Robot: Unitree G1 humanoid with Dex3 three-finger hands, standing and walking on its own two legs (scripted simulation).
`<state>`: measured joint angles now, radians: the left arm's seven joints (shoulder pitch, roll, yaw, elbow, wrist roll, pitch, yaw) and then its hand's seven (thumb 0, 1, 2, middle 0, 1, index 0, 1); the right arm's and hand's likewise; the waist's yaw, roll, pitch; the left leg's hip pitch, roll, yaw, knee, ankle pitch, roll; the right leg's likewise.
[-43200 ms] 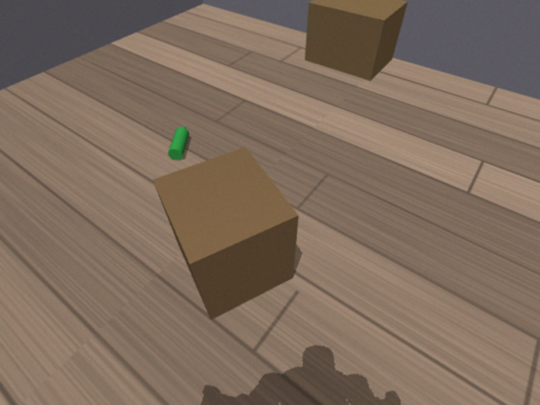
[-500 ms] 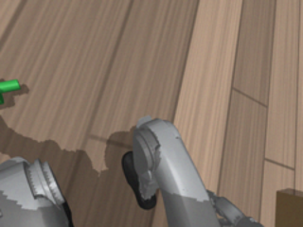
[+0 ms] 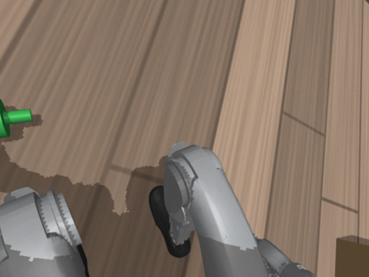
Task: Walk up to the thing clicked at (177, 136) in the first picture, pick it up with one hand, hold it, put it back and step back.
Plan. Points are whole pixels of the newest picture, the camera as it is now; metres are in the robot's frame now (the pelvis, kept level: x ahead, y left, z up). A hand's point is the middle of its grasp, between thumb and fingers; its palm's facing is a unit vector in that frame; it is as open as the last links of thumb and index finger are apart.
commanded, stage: settle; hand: left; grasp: from above
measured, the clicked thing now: out of the picture +0.45 +0.31 -0.26
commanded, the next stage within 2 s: lift in 0.74 s
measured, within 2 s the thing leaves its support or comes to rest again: leaves its support in 0.10 s
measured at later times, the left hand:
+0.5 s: hand out of the picture +0.43 +0.34 -0.16, palm faces -0.48 -0.08 -0.87, open 10.5 cm
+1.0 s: hand out of the picture +0.43 +0.34 -0.09, palm faces -0.47 -0.06 -0.88, open 10.6 cm
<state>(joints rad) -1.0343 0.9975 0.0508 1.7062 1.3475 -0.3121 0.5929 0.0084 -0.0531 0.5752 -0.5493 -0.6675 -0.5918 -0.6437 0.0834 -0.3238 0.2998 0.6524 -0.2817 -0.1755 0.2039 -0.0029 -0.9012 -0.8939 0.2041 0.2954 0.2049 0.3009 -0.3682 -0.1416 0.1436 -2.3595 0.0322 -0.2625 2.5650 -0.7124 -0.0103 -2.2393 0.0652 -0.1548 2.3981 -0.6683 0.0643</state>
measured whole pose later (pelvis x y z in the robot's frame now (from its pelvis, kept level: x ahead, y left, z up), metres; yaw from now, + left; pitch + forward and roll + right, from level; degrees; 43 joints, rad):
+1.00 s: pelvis -0.01 -0.01 +0.05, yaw +6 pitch +33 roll -9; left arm -0.96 0.77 0.00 1.26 1.21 -0.21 0.18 0.01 -0.09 0.56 -0.62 -0.61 -0.66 -0.60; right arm 0.19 -0.29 0.09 0.67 -0.10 0.03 0.12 0.00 -0.92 -0.90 0.20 0.30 0.21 0.30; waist -0.24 0.01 -0.05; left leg -2.31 0.01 -0.15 2.35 -0.63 0.00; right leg -2.20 0.01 -0.08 2.27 -0.65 0.04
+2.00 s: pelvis +0.01 +0.00 +0.33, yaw +12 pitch +19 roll -3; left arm -0.34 0.53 -0.13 0.70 0.99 -0.10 0.00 0.01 -0.09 0.56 -0.62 -0.59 -0.66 -0.57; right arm 0.21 -0.24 -0.01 0.69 0.04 0.01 -0.06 0.00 -0.90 -0.90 0.21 0.30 0.21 0.30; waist -0.08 0.05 -0.16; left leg -1.21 0.04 -0.03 1.38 -0.50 0.00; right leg -1.17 0.00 -0.02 1.34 -0.50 0.02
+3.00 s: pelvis +0.08 +0.01 +0.45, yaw +12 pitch +7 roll +0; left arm -0.26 0.44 -0.19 0.67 1.01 -0.09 -0.03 0.00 -0.11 0.61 -0.60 -0.65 -0.64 -0.64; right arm 0.23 -0.25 -0.05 0.70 0.06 0.04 -0.06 0.01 -0.90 -0.89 0.20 0.30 0.21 0.30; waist -0.02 0.04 -0.08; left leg -0.51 0.03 0.03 0.73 -0.35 0.00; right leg -0.50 -0.01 0.03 0.72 -0.35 0.02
